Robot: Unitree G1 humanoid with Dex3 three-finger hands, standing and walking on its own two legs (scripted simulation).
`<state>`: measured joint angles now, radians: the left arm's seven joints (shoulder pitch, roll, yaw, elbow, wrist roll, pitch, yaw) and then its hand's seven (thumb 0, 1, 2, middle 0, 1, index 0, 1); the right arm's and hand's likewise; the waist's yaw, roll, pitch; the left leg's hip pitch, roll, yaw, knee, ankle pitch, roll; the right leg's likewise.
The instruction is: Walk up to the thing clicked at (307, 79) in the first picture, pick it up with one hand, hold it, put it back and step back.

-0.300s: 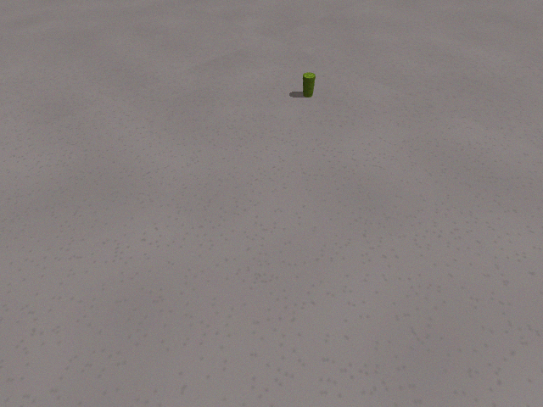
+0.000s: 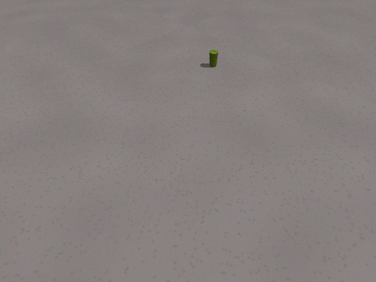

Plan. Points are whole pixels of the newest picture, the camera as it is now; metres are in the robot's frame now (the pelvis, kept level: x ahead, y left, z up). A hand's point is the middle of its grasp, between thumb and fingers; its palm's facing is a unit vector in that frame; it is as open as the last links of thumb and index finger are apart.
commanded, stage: stand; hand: left
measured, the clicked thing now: (213, 59) +2.29 -0.25 -0.71
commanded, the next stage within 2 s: walk up in 0.82 s
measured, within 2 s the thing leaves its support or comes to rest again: neither
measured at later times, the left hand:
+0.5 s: hand out of the picture +0.08 +0.25 -0.15, palm faces -0.03 -0.94 -0.34, open 7.4 cm
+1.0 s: hand out of the picture +0.12 +0.26 -0.14, palm faces -0.09 -0.93 -0.36, open 7.4 cm
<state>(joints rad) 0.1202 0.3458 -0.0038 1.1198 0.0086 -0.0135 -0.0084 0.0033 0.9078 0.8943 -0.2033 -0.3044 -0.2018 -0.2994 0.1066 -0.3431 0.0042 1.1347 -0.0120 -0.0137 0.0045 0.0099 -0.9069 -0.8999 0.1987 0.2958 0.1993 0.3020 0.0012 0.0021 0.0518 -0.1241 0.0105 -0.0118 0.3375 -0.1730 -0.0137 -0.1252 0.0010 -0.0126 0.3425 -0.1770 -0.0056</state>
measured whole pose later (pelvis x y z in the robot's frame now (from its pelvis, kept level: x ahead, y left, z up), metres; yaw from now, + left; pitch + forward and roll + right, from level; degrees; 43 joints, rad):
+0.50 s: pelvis +0.01 +0.00 +0.00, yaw +0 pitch -2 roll +0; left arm 0.11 0.35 0.00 1.12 0.01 -0.02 -0.01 0.00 0.91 0.89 -0.20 -0.30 -0.20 -0.30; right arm 0.11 -0.34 0.00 1.13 -0.01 -0.01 0.00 0.01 -0.91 -0.90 0.20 0.30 0.20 0.30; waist 0.00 0.00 0.05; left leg -0.11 0.02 -0.01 0.32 -0.18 -0.02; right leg -0.11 0.01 -0.01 0.33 -0.18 -0.01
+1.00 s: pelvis +0.03 -0.02 +0.00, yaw -4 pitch +0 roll +1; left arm 0.18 0.42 0.07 1.05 0.03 0.00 -0.10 0.01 0.91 0.89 -0.20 -0.30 -0.20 -0.30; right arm 0.19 -0.39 -0.09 1.03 -0.05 -0.07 0.05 0.01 -0.90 -0.90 0.20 0.30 0.20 0.30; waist 0.00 0.01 0.00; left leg -0.10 0.05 0.05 0.33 -0.26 0.02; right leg -0.38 -0.03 0.01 0.77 -0.43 -0.02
